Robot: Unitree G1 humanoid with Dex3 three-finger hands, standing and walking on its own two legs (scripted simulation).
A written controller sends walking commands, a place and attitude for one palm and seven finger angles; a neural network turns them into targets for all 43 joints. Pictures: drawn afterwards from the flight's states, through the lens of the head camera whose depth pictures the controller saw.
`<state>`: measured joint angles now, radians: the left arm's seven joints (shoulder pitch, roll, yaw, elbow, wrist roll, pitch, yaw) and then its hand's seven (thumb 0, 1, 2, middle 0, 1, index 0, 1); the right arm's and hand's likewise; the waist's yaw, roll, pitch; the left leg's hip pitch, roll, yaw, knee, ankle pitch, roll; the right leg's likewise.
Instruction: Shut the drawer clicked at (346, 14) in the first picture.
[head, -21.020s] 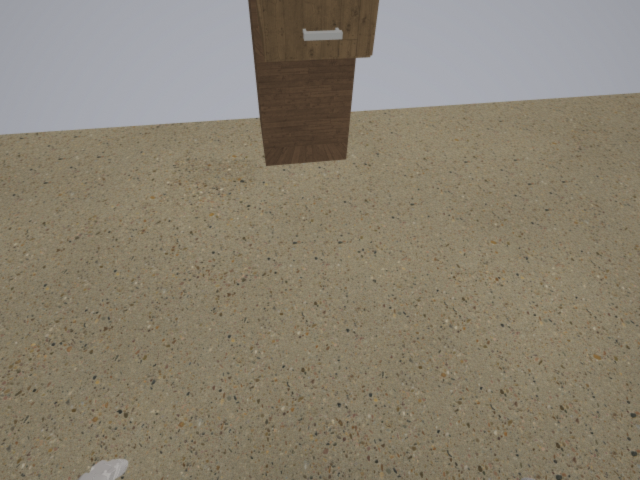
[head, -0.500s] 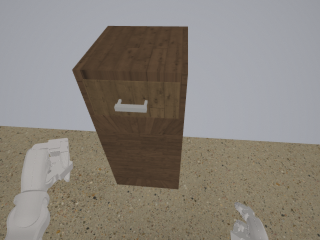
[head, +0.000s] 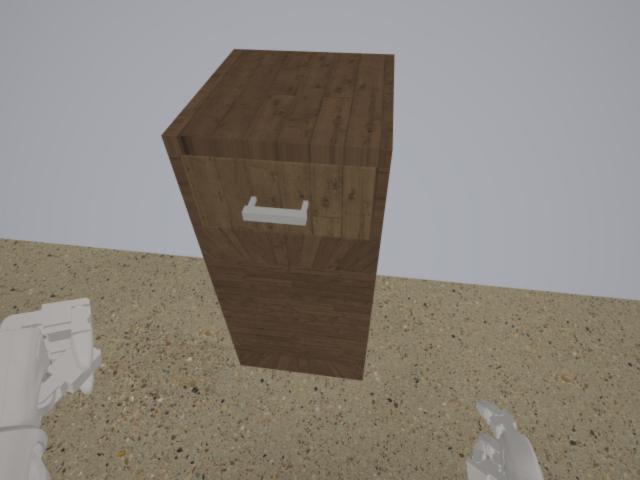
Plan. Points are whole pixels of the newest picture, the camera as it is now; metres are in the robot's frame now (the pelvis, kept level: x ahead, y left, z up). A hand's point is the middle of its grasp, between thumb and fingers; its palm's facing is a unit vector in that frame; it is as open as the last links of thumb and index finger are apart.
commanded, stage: step back with the hand held close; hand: left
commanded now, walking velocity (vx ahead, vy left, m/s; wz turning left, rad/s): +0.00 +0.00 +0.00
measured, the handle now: (276, 209) +0.60 +0.17 -0.02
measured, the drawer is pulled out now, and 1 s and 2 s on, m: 0.00 0.00 0.00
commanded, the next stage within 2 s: stop stepping back and stand still in 1.32 s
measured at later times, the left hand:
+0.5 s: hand (63, 371) +0.16 +0.26 +0.15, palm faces +0.27 -0.81 -0.52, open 3.2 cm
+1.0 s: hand out of the picture +0.07 +0.27 +0.17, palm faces +0.38 -0.76 -0.53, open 3.2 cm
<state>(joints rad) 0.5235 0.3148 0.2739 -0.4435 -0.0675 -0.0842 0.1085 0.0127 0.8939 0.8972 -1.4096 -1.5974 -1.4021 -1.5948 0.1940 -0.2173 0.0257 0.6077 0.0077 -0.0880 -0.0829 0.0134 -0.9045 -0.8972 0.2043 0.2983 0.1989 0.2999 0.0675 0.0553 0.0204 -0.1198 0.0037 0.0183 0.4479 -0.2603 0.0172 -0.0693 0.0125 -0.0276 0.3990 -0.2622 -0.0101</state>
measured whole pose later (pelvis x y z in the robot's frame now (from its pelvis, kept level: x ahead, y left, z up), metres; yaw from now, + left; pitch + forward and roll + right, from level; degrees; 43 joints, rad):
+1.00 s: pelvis -0.12 +0.02 -0.01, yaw +4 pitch +3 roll -4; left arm 0.61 0.45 0.44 -0.60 0.00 -0.28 0.14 0.01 0.89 0.90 -1.41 -1.60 -1.40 -1.59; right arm 0.27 -0.19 -0.02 0.57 -0.01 -0.07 -0.07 0.01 -0.90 -0.90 0.21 0.30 0.20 0.30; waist -0.05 0.02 -0.01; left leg -0.50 0.02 -0.01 0.53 -0.09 0.07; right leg -0.27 0.10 0.01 0.72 -0.33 0.02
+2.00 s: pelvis -0.28 +0.01 -0.01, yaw -2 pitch -1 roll +0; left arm 0.69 0.45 0.41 -0.54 -0.03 -0.22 0.14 0.01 0.89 0.90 -1.41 -1.60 -1.40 -1.59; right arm 0.27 -0.17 0.02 0.61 -0.01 -0.06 -0.05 0.01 -0.90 -0.90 0.21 0.30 0.20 0.30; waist -0.04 0.02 -0.02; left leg -0.25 0.02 0.06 0.61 -0.41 0.03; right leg -0.28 0.05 -0.12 0.51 -0.24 -0.08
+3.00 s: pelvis -0.24 +0.05 +0.00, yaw -2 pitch +0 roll -1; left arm 0.65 0.39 0.34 -0.55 -0.03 -0.19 0.14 0.01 0.89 0.90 -1.41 -1.60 -1.40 -1.59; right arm 0.19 -0.20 0.01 0.58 0.00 -0.07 -0.07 0.01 -0.90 -0.90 0.20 0.30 0.20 0.30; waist -0.01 -0.02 0.04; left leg -0.21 -0.01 0.06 0.46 -0.25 0.04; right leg -0.21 0.02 -0.05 0.42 -0.22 -0.02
